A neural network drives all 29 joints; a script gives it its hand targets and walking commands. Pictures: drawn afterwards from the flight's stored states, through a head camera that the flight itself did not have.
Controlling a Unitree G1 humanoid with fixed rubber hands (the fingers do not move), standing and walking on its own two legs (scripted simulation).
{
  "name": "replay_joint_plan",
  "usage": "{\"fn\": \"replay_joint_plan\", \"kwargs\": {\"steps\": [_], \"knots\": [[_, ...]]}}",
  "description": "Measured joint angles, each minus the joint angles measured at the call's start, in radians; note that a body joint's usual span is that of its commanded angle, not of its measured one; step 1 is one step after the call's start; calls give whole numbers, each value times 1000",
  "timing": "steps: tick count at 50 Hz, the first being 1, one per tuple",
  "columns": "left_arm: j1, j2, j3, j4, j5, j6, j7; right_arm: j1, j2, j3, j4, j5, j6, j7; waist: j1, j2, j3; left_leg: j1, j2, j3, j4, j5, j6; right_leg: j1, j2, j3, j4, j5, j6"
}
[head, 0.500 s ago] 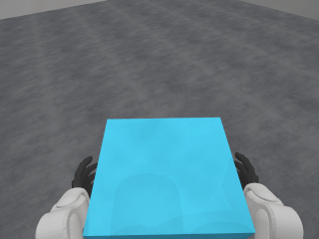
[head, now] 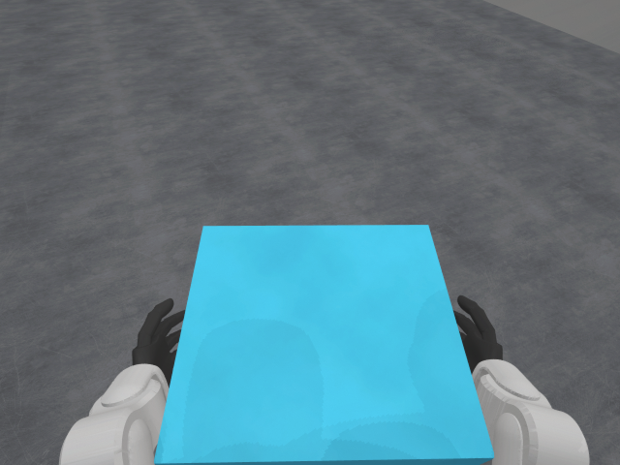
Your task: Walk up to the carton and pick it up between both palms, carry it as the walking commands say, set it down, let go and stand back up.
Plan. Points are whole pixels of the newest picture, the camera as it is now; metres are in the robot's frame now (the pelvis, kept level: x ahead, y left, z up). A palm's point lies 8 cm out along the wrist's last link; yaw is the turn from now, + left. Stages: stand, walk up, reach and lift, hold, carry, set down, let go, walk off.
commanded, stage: carry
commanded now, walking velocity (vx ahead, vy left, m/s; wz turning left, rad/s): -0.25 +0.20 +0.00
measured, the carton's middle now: (316, 370) +0.25 +0.01 +0.02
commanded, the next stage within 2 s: none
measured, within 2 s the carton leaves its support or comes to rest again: neither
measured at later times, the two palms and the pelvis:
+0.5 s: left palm out of the picture +0.07 +0.32 +0.08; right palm out of the picture +0.07 -0.03 +0.08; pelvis -0.16 +0.15 -0.01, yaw -1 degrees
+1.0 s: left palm out of the picture -0.09 +0.44 +0.09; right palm out of the picture -0.11 +0.09 +0.08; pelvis -0.32 +0.28 +0.01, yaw -4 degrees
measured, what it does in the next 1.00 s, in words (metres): walks backwards: right foot, then left foot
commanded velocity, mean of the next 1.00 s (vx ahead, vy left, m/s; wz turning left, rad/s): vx -0.21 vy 0.17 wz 0.00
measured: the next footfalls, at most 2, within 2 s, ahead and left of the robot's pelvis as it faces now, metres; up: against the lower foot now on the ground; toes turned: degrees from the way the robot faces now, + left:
right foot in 0.12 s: -0.06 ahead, -0.05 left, +0.00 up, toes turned -9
left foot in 0.50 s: -0.14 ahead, +0.30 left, +0.00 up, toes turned +1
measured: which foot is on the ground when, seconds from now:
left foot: down 0.00-0.14, up 0.16-0.48, down 0.50-0.86, up 0.88-1.00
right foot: up 0.00-0.10, down 0.12-0.50, up 0.52-0.84, down 0.86-1.00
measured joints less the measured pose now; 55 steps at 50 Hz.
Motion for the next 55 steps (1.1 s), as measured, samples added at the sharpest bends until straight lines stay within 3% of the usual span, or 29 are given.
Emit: {"fn": "replay_joint_plan", "kwargs": {"steps": [4, 6, 7, 8, 10, 13, 15, 18, 22, 25, 26, 28, 29, 31, 33, 36, 40, 43, 46, 49, 52, 55], "knots": [[-9, 12, -8, -13, -1, -2, 0, -12, -13, 11, -19, -4, 5, 2, -15, 26, -31, -42, -28, 40, -33, 56, 32, 185, 17, -42, -341, -42, -20], [-16, 15, -4, -7, -4, 2, -2, -20, -20, 21, -20, -15, 16, 1, -15, 35, -49, -68, -47, 72, -43, 82, 42, 290, 5, -55, -567, 34, -31], [-19, 4, -1, 8, -2, -2, -3, -25, -33, 22, -14, -17, 21, 0, -11, 63, -50, -86, -35, 77, -25, 80, 33, 297, 13, -57, -611, 77, -50], [-16, -5, 0, 24, 2, -4, -3, -21, -45, 26, -4, -17, 26, 0, -8, 70, -51, -109, -37, 77, 28, -15, 6, 283, 9, -49, -606, 102, -65], [2, -21, 4, 32, 11, 4, -3, -14, -54, 29, 10, -14, 41, -2, -18, 49, -43, -176, -66, 44, 252, -161, -46, 268, -29, -29, -597, 131, -75], [39, -36, 15, -5, 17, 0, -5, -26, -47, 28, 11, 2, 53, -5, -34, 30, -22, -235, -70, -20, 545, -149, -87, 254, -77, -2, -616, 176, -54], [41, -35, 21, -30, 15, -6, -6, -41, -42, 28, 5, 10, 47, -6, -39, 21, -6, -229, -46, -52, 620, -148, -103, 232, -101, 13, -615, 201, -37], [24, -35, 25, -49, 12, -11, -8, -62, -46, 27, -10, 17, 41, -10, -39, 8, 7, -169, -4, -63, 553, -197, -114, 191, -139, 26, -608, 233, -11], [2, -39, 20, -53, 21, -11, -6, -78, -60, 21, -15, 28, 40, -12, -32, -10, 8, -35, 14, -37, 299, -241, -105, 134, -189, 40, -612, 284, 35], [-2, -36, 15, -54, 28, -7, -4, -87, -58, 15, -5, 32, 38, -11, -31, -11, -1, 94, 19, -3, 14, -150, -88, 76, -210, 48, -580, 308, 65], [-5, -18, 17, -43, 25, -8, -4, -87, -40, 15, 14, 27, 27, -11, -32, -25, -1, 74, 7, 0, 14, -101, -80, 39, -217, 60, -524, 233, 58], [3, 18, 21, -17, 10, -1, -5, -72, 0, 18, 48, 5, 11, -12, -20, -23, 8, 31, 17, -3, 66, -98, -59, -37, -155, 84, -290, -17, 31], [7, 23, 21, -6, 4, 3, -5, -56, 0, 26, 52, -5, 9, -11, -12, -15, 13, 22, 26, -9, 70, -96, -49, -65, -115, 82, -160, -66, 21], [10, 12, 19, 7, -1, 5, -4, -26, -1, 23, 41, -12, 6, -7, 0, -5, 22, 15, 30, -18, 50, -72, -33, -91, -55, 63, 32, -53, 12], [7, -5, 13, 0, 0, -1, -2, -8, 1, 7, 15, -7, -2, 3, 6, -5, 29, 10, 18, -19, 22, -35, -18, -73, -21, 35, 103, -15, 14], [1, -11, 2, -25, -1, -10, 1, 1, 1, -6, -21, 5, -13, 12, 1, -2, 21, -7, -9, -3, -15, 14, 9, 18, 3, -7, -7, -18, 7], [-10, 7, -6, -28, -2, -7, 0, -11, -11, 8, -32, -6, -4, 12, -14, 27, -16, -40, -40, 36, -59, 74, 43, 186, 19, -39, -329, -56, -20], [-18, 4, 0, -9, -4, -4, -4, -24, -28, 21, -30, -21, 18, 9, -12, 57, -38, -74, -56, 75, -71, 113, 52, 307, 9, -53, -622, 76, -52], [4, -18, 0, 22, 11, 5, -3, -8, -47, 26, -1, -19, 39, 7, -12, 47, -41, -151, -70, 60, 167, -120, -35, 279, -28, -25, -611, 136, -72], [46, -33, 7, -7, 18, 7, -4, -8, -45, 28, 0, -5, 56, 3, -29, 26, -36, -194, -56, 10, 416, -108, -81, 275, -71, -3, -639, 171, -50], [50, -29, 7, -38, 18, 3, -6, -19, -47, 33, -12, 7, 50, 0, -37, 11, -29, -136, -6, -17, 379, -122, -98, 253, -99, 6, -644, 201, -26], [30, -29, 1, -48, 21, 3, -5, -36, -62, 32, -24, 16, 48, -3, -35, -3, -30, -26, 26, -6, 187, -154, -97, 212, -128, 8, -610, 207, 0]]}}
